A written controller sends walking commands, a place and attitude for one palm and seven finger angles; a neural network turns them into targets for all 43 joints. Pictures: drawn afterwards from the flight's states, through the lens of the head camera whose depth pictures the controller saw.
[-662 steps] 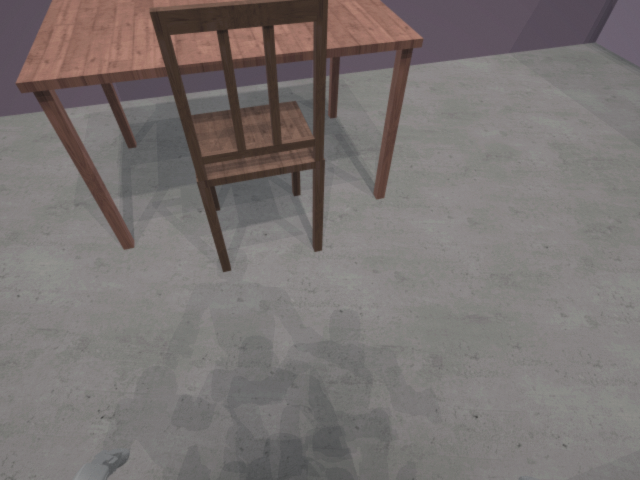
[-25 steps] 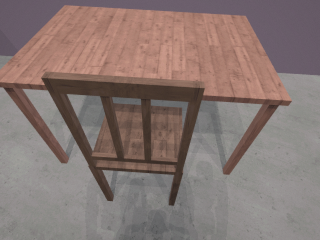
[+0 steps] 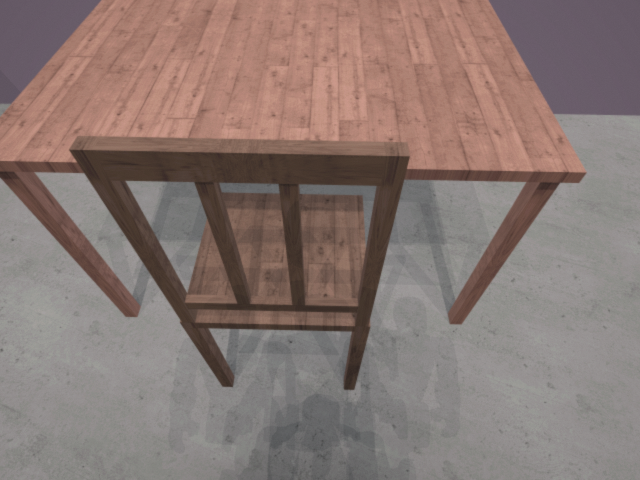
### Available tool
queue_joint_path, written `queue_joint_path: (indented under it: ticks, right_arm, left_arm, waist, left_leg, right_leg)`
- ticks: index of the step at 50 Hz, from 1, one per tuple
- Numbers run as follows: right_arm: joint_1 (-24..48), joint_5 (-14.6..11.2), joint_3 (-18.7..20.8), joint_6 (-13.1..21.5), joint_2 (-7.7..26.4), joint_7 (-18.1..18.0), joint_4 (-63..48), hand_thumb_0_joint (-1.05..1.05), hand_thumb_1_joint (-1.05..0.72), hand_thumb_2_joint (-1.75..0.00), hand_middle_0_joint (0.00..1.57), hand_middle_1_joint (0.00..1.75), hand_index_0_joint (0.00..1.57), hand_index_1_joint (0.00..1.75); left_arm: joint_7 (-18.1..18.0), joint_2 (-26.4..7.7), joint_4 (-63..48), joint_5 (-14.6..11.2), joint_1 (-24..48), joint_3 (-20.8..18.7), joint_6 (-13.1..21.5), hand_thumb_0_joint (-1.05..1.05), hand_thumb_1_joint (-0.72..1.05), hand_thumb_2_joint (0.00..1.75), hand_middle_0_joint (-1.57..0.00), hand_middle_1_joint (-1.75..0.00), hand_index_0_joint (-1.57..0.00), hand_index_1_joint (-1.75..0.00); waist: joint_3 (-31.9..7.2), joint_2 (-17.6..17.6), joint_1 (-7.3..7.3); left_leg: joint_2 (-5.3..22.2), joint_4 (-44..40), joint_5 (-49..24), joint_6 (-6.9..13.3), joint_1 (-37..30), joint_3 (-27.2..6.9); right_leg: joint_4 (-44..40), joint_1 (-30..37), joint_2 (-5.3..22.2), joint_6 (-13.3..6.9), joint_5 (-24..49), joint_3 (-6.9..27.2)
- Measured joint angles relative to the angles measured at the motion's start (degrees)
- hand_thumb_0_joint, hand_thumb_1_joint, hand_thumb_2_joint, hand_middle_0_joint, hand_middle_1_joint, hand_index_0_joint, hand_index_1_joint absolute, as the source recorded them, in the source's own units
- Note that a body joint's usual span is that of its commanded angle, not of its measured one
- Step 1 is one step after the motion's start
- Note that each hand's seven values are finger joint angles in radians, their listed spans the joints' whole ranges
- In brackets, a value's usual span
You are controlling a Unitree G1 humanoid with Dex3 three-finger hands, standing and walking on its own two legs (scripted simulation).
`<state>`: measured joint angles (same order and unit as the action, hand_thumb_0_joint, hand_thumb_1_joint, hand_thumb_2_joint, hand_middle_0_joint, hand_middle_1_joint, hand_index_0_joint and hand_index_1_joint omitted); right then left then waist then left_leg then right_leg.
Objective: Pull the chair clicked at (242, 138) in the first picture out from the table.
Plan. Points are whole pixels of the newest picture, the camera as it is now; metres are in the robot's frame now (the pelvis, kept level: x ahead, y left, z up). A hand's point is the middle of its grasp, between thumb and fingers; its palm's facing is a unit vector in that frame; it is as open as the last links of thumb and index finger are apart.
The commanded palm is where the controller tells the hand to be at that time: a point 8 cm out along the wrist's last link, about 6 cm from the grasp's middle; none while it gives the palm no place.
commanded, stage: come to a stop and stand still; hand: left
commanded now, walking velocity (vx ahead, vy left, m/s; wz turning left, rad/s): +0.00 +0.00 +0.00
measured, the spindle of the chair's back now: (228, 250) +0.45 +0.18 -0.05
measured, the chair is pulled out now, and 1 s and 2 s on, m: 0.00 0.00 0.00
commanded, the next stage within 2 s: look again from close up in 0.92 s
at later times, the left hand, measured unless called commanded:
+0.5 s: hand out of the picture -0.01 +0.22 -0.16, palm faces -0.01 -0.98 -0.22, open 7.4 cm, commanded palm none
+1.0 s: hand out of the picture -0.03 +0.21 -0.17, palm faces +0.01 -0.98 -0.20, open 7.4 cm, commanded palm none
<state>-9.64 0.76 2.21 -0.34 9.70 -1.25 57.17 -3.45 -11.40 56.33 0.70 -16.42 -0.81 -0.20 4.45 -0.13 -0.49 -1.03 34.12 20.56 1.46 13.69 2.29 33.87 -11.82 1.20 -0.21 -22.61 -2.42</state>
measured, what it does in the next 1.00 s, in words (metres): stands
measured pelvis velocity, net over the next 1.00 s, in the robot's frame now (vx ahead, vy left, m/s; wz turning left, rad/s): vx -0.03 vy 0.04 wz -0.02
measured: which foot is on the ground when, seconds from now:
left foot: down 0.00-1.00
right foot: down 0.00-1.00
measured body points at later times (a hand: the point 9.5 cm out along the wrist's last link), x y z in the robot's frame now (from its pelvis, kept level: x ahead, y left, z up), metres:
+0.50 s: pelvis -0.05 +0.04 +0.01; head -0.02 +0.04 +0.46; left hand -0.01 +0.27 -0.14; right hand -0.01 -0.20 -0.14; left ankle -0.04 +0.10 -0.73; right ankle -0.05 -0.11 -0.73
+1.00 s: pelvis -0.03 +0.04 +0.01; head -0.01 +0.04 +0.46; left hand -0.03 +0.26 -0.15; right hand -0.02 -0.19 -0.15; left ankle -0.04 +0.10 -0.73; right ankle -0.05 -0.11 -0.73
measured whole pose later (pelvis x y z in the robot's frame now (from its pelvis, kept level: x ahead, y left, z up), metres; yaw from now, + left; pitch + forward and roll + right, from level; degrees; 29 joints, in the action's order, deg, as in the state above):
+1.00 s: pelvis -0.03 +0.04 +0.01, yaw -1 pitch -2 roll +0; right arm -12.9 0.2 0.0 0.1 9.5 -0.8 65.0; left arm -2.9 -8.2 62.7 0.9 -16.3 0.4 0.2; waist 4.0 0.3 -0.1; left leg -3.9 25.2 14.7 4.7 9.0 4.2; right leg 26.6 -8.4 3.9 3.0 -16.4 -0.5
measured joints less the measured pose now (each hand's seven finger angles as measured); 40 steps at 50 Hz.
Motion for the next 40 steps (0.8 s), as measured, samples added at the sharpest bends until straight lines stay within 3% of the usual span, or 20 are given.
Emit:
queue_joint_path:
  ticks: [13,28,40]
  right_arm:
    - [1.6,0.3,-1.7,-0.9,0.4,1.7,-1.7,0.01,-0.91,-0.9,0.2,0.3,0.2,0.3]
    - [-4.3,0.0,-2.0,-0.9,1.1,1.6,3.3,0.01,-0.91,-0.9,0.2,0.3,0.2,0.3]
    - [-4.3,-0.4,-2.4,0.0,-0.4,0.9,6.6,0.01,-0.91,-0.9,0.2,0.3,0.2,0.3]
  left_arm:
    - [0.6,-0.2,-3.8,0.3,4.3,0.9,0.0,0.0,0.91,0.9,-0.2,-0.3,-0.2,-0.3]
    - [1.1,0.8,1.2,0.4,-0.3,1.3,-0.3,0.0,0.91,0.9,-0.2,-0.3,-0.2,-0.3]
    - [0.8,1.9,5.6,0.2,-1.4,1.3,0.0,0.0,0.91,0.9,-0.2,-0.3,-0.2,-0.3]
  waist:
    - [-1.3,-0.6,0.57]
    - [-0.5,0.5,0.73]
    - [-0.1,0.3,0.41]
  left_leg:
    - [-0.7,-2.5,-3.5,1.7,-0.5,0.5]
    - [-2.5,-7.4,-6.8,3.2,-1.3,1.5]
    - [-2.9,-8.8,-6.5,3.4,-3.3,1.8]
  right_leg:
    - [-3.5,0.8,0.7,1.5,4.7,0.4]
    - [-6.6,0.6,2.3,3.0,7.4,1.4]
    - [-7.4,2.2,2.7,3.3,6.9,1.8]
